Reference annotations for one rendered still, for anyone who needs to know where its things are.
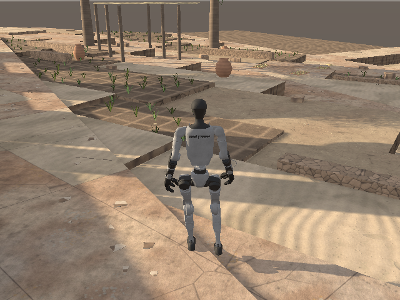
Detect left robot forearm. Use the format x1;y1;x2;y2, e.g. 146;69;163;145
165;152;177;179

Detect robot left hand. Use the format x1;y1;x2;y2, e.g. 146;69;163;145
164;177;178;193

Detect robot left foot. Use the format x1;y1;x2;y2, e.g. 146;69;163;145
187;236;196;251

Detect robot right upper arm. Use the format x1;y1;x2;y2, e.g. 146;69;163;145
212;126;229;160

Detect right robot thigh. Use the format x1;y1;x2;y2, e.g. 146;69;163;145
208;174;221;215

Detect right robot forearm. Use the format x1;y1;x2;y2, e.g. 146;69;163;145
222;151;233;175

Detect robot right hand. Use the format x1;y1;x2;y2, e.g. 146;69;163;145
220;172;234;185

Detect robot left upper arm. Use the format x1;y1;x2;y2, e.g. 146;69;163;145
171;126;186;161

